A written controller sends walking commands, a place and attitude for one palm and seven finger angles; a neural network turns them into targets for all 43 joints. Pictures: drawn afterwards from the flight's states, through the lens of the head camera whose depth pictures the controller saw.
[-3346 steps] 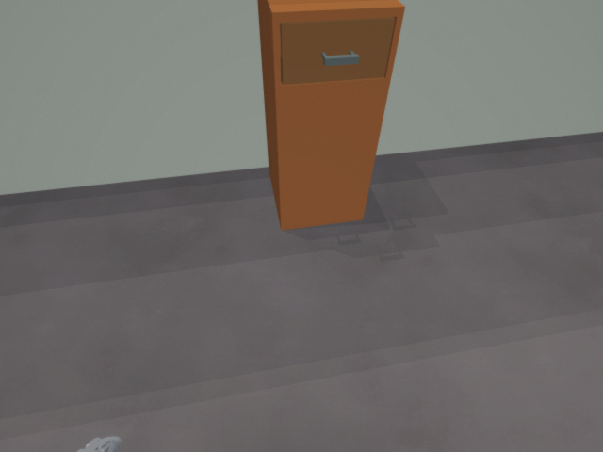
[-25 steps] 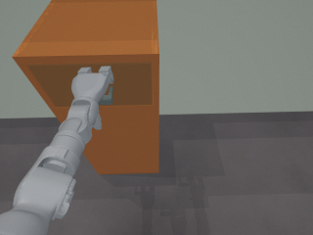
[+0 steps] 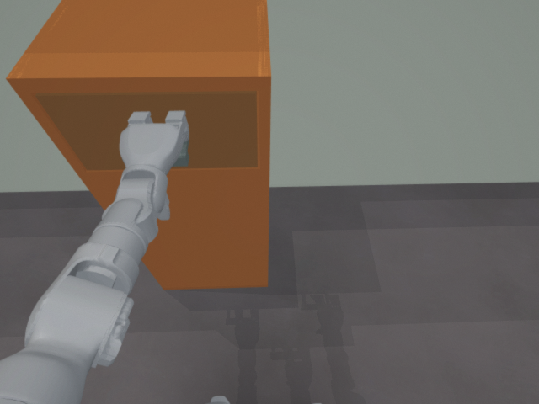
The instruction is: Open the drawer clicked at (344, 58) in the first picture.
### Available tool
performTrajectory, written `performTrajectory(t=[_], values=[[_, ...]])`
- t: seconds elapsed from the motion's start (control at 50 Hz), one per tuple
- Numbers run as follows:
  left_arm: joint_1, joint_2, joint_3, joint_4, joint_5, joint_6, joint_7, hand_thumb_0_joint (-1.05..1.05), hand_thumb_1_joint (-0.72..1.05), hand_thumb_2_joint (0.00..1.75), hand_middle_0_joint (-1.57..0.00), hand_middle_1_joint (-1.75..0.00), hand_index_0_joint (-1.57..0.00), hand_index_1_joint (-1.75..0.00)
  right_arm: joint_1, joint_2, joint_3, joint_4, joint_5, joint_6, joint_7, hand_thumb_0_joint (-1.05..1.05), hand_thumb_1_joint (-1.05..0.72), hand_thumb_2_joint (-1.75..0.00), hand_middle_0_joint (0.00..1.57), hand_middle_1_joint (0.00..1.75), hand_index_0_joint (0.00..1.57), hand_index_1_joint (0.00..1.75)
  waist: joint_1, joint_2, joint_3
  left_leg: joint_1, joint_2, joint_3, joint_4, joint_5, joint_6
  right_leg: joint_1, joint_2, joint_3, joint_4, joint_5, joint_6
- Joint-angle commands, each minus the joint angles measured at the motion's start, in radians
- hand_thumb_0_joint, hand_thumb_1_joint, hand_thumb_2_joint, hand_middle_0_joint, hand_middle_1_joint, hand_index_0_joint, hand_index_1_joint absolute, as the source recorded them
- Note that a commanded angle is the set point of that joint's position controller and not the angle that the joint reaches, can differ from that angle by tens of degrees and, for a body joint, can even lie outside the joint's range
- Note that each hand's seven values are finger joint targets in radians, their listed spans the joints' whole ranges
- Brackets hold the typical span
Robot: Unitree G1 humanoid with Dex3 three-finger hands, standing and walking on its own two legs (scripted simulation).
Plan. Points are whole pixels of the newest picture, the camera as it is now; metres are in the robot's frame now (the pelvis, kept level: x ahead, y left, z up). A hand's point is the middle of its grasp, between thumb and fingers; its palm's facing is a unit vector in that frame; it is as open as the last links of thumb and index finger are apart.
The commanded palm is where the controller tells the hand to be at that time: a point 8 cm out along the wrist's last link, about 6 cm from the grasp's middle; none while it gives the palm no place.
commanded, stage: lower the fingers behind the handle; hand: left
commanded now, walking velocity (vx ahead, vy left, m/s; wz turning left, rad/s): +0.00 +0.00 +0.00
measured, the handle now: (158, 149) +0.53 +0.18 +0.05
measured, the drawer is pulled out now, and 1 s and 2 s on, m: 0.00 0.00 0.00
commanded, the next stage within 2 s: lift the fingers back up to retry in 0.62 s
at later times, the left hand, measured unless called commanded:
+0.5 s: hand (163, 166) +0.48 +0.17 +0.05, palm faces +0.03 +0.00 -1.00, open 13.7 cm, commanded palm +0.46 +0.17 +0.08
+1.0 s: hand (162, 164) +0.48 +0.17 +0.06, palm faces -0.01 -0.02 -1.00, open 13.8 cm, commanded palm +0.46 +0.17 +0.12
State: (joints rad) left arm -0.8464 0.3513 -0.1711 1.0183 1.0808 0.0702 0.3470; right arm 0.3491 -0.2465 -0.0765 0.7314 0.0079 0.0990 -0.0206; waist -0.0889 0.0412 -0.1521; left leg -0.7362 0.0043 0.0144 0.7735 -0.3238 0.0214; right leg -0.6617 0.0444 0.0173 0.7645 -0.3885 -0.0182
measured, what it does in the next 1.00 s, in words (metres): stands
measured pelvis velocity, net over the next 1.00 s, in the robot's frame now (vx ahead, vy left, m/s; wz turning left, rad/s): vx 0.00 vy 0.01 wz -0.01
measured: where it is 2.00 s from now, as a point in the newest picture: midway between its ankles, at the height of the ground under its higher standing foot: outside the picture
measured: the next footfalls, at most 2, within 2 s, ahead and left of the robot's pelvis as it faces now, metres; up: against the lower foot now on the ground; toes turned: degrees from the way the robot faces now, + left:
none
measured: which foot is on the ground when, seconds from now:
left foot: down 0.00-1.00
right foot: down 0.00-1.00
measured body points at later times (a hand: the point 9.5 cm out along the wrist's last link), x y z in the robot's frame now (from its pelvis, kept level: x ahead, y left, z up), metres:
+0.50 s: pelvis -0.01 +0.00 -0.01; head +0.07 +0.00 +0.44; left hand +0.48 +0.16 +0.11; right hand +0.03 -0.27 -0.14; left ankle +0.02 +0.11 -0.71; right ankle -0.02 -0.11 -0.71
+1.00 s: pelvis +0.00 +0.01 +0.00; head +0.07 +0.00 +0.44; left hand +0.48 +0.17 +0.11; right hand +0.02 -0.26 -0.13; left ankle +0.02 +0.11 -0.71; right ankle -0.02 -0.11 -0.71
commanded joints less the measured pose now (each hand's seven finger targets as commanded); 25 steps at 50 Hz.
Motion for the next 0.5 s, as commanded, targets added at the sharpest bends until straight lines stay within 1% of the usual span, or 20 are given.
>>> performTrajectory(t=[0.0, 0.02, 0.04, 0.06, 0.1, 0.12, 0.14, 0.16, 0.18, 0.2, 0.22, 0.24, 0.26, 0.28, 0.32, 0.36, 0.4, 0.42, 0.44, 0.48], values=[[-0.402, 0.139, 0.044, -0.080, 0.002, 0.054, 0.007, 0.00, -0.50, 0.30, -0.30, -1.20, -0.30, -1.20, 0.080, -0.145, -0.039, -0.077, 0.000, -0.011, -0.004, 0.00, -0.90, -0.90, 0.20, 0.30, 0.20, 0.30, -0.040, -0.047, -0.329, 0.316, -0.016, 0.008, -0.052, 0.237, 0.019, 0.042, 0.030, -0.027, -0.112, 0.254, -0.016], [-0.417, 0.114, 0.014, -0.072, -0.003, 0.061, -0.004, 0.00, -0.50, 0.30, -0.30, -1.20, -0.30, -1.20, 0.075, -0.145, -0.034, -0.081, 0.000, -0.009, -0.006, 0.00, -0.90, -0.90, 0.20, 0.30, 0.20, 0.30, -0.055, -0.046, -0.300, 0.299, -0.017, 0.011, -0.054, 0.218, 0.020, 0.033, 0.028, -0.026, -0.119, 0.248, -0.012], [-0.419, 0.115, 0.015, -0.073, -0.007, 0.060, -0.013, 0.00, -0.50, 0.30, -0.30, -1.20, -0.30, -1.20, 0.078, -0.145, -0.033, -0.081, -0.001, -0.009, -0.007, 0.00, -0.90, -0.90, 0.20, 0.30, 0.20, 0.30, -0.054, -0.052, -0.298, 0.291, -0.017, 0.011, -0.052, 0.218, 0.022, 0.038, 0.026, -0.024, -0.119, 0.253, -0.012], [-0.399, 0.143, 0.041, -0.064, -0.007, 0.056, -0.022, 0.00, -0.50, 0.30, -0.30, -1.20, -0.30, -1.20, 0.075, -0.147, -0.034, -0.082, -0.001, -0.005, -0.008, 0.00, -0.90, -0.90, 0.20, 0.30, 0.20, 0.30, -0.049, -0.064, -0.309, 0.286, -0.017, 0.013, -0.046, 0.225, 0.023, 0.058, 0.025, -0.020, -0.117, 0.268, -0.012], [-0.357, 0.120, 0.019, -0.050, -0.009, 0.052, -0.041, 0.00, -0.50, 0.30, -0.30, -1.20, -0.30, -1.20, 0.072, -0.147, -0.027, -0.096, -0.001, 0.000, -0.012, 0.00, -0.90, -0.90, 0.20, 0.30, 0.20, 0.30, -0.047, -0.072, -0.284, 0.263, -0.020, 0.016, -0.045, 0.215, 0.025, 0.051, 0.023, -0.019, -0.115, 0.274, -0.009], [-0.347, 0.125, 0.021, -0.054, -0.007, 0.044, -0.049, 0.00, -0.50, 0.30, -0.30, -1.20, -0.30, -1.20, 0.073, -0.145, -0.027, -0.100, -0.001, 0.001, -0.012, 0.00, -0.90, -0.90, 0.20, 0.30, 0.20, 0.30, -0.042, -0.069, -0.280, 0.256, -0.020, 0.019, -0.044, 0.209, 0.024, 0.055, 0.021, -0.018, -0.113, 0.271, -0.009], [-0.316, 0.127, 0.025, -0.041, -0.008, 0.041, -0.055, 0.00, -0.50, 0.30, -0.30, -1.20, -0.30, -1.20, 0.071, -0.145, -0.025, -0.107, 0.000, 0.002, -0.013, 0.00, -0.90, -0.90, 0.20, 0.30, 0.20, 0.30, -0.042, -0.087, -0.262, 0.242, -0.022, 0.019, -0.040, 0.191, 0.026, 0.050, 0.022, -0.018, -0.115, 0.258, -0.008], [-0.325, 0.137, 0.029, -0.035, -0.008, 0.035, -0.062, 0.00, -0.50, 0.30, -0.30, -1.20, -0.30, -1.20, 0.072, -0.147, -0.023, -0.107, 0.001, 0.004, -0.013, 0.00, -0.90, -0.90, 0.20, 0.30, 0.20, 0.30, -0.048, -0.096, -0.250, 0.231, -0.022, 0.015, -0.038, 0.186, 0.025, 0.045, 0.021, -0.019, -0.114, 0.252, -0.009], [-0.322, 0.123, 0.010, -0.026, -0.002, 0.030, -0.063, 0.00, -0.50, 0.30, -0.30, -1.20, -0.30, -1.20, 0.075, -0.146, -0.020, -0.111, 0.002, 0.004, -0.015, 0.00, -0.90, -0.90, 0.20, 0.30, 0.20, 0.30, -0.053, -0.100, -0.221, 0.210, -0.022, 0.015, -0.036, 0.161, 0.026, 0.019, 0.021, -0.018, -0.112, 0.227, -0.006], [-0.335, 0.115, 0.004, -0.040, -0.001, 0.024, -0.062, 0.00, -0.50, 0.30, -0.30, -1.20, -0.30, -1.20, 0.074, -0.147, -0.021, -0.111, 0.001, 0.002, -0.015, 0.00, -0.90, -0.90, 0.20, 0.30, 0.20, 0.30, -0.061, -0.091, -0.216, 0.212, -0.020, 0.016, -0.031, 0.150, 0.027, -0.002, 0.020, -0.016, -0.113, 0.214, -0.005], [-0.333, 0.138, 0.021, -0.049, 0.001, 0.019, -0.060, 0.00, -0.50, 0.30, -0.30, -1.20, -0.30, -1.20, 0.076, -0.147, -0.022, -0.115, 0.001, 0.001, -0.015, 0.00, -0.90, -0.90, 0.20, 0.30, 0.20, 0.30, -0.048, -0.083, -0.232, 0.208, -0.021, 0.015, -0.029, 0.140, 0.027, 0.004, 0.019, -0.013, -0.110, 0.199, -0.006], [-0.339, 0.145, 0.022, -0.057, 0.004, 0.019, -0.058, 0.00, -0.50, 0.30, -0.30, -1.20, -0.30, -1.20, 0.077, -0.146, -0.021, -0.117, 0.001, 0.002, -0.016, 0.00, -0.90, -0.90, 0.20, 0.30, 0.20, 0.30, -0.050, -0.066, -0.239, 0.209, -0.022, 0.016, -0.025, 0.142, 0.027, 0.003, 0.019, -0.013, -0.105, 0.201, -0.009], [-0.367, 0.155, 0.032, -0.080, 0.006, 0.013, -0.056, 0.00, -0.50, 0.30, -0.30, -1.20, -0.30, -1.20, 0.083, -0.145, -0.025, -0.117, 0.000, 0.002, -0.015, 0.00, -0.90, -0.90, 0.20, 0.30, 0.20, 0.30, -0.051, -0.071, -0.271, 0.220, -0.021, 0.013, -0.019, 0.158, 0.027, 0.012, 0.019, -0.013, -0.098, 0.209, -0.010], [-0.357, 0.131, 0.013, -0.081, 0.005, 0.012, -0.053, 0.00, -0.50, 0.30, -0.30, -1.20, -0.30, -1.20, 0.085, -0.140, -0.026, -0.121, -0.001, 0.000, -0.014, 0.00, -0.90, -0.90, 0.20, 0.30, 0.20, 0.30, -0.052, -0.055, -0.282, 0.229, -0.022, 0.017, -0.015, 0.161, 0.028, 0.007, 0.021, -0.012, -0.098, 0.211, -0.007], [-0.346, 0.174, 0.046, -0.072, 0.010, 0.017, -0.046, 0.00, -0.50, 0.30, -0.30, -1.20, -0.30, -1.20, 0.087, -0.142, -0.022, -0.121, 0.000, 0.004, -0.015, 0.00, -0.90, -0.90, 0.20, 0.30, 0.20, 0.30, -0.041, -0.048, -0.281, 0.213, -0.023, 0.017, -0.011, 0.160, 0.026, 0.011, 0.021, -0.012, -0.090, 0.213, -0.009], [-0.374, 0.150, 0.031, -0.079, 0.004, 0.023, -0.041, 0.00, -0.50, 0.30, -0.30, -1.20, -0.30, -1.20, 0.092, -0.140, -0.025, -0.119, 0.001, 0.005, -0.012, 0.00, -0.90, -0.90, 0.20, 0.30, 0.20, 0.30, -0.052, -0.063, -0.290, 0.214, -0.022, 0.015, -0.009, 0.166, 0.027, 0.012, 0.023, -0.015, -0.091, 0.217, -0.008], [-0.362, 0.168, 0.040, -0.059, 0.010, 0.035, -0.035, 0.00, -0.50, 0.30, -0.30, -1.20, -0.30, -1.20, 0.089, -0.143, -0.022, -0.119, 0.003, 0.008, -0.013, 0.00, -0.90, -0.90, 0.20, 0.30, 0.20, 0.30, -0.049, -0.051, -0.264, 0.206, -0.022, 0.013, -0.012, 0.152, 0.026, -0.008, 0.025, -0.016, -0.091, 0.198, -0.009], [-0.388, 0.156, 0.026, -0.073, 0.007, 0.038, -0.033, 0.00, -0.50, 0.30, -0.30, -1.20, -0.30, -1.20, 0.091, -0.143, -0.022, -0.117, 0.002, 0.007, -0.012, 0.00, -0.90, -0.90, 0.20, 0.30, 0.20, 0.30, -0.054, -0.060, -0.278, 0.211, -0.021, 0.013, -0.012, 0.159, 0.027, -0.001, 0.025, -0.017, -0.091, 0.205, -0.007], [-0.379, 0.175, 0.045, -0.070, 0.007, 0.042, -0.032, 0.00, -0.50, 0.30, -0.30, -1.20, -0.30, -1.20, 0.092, -0.142, -0.022, -0.118, 0.004, 0.009, -0.012, 0.00, -0.90, -0.90, 0.20, 0.30, 0.20, 0.30, -0.047, -0.051, -0.290, 0.212, -0.022, 0.014, -0.013, 0.156, 0.027, 0.006, 0.025, -0.016, -0.093, 0.200, -0.009], [-0.373, 0.181, 0.048, -0.059, 0.004, 0.047, -0.036, 0.00, -0.50, 0.30, -0.30, -1.20, -0.30, -1.20, 0.095, -0.143, -0.022, -0.116, 0.003, 0.011, -0.013, 0.00, -0.90, -0.90, 0.20, 0.30, 0.20, 0.30, -0.050, -0.055, -0.293, 0.213, -0.021, 0.014, -0.012, 0.166, 0.028, 0.013, 0.025, -0.015, -0.092, 0.214, -0.008]])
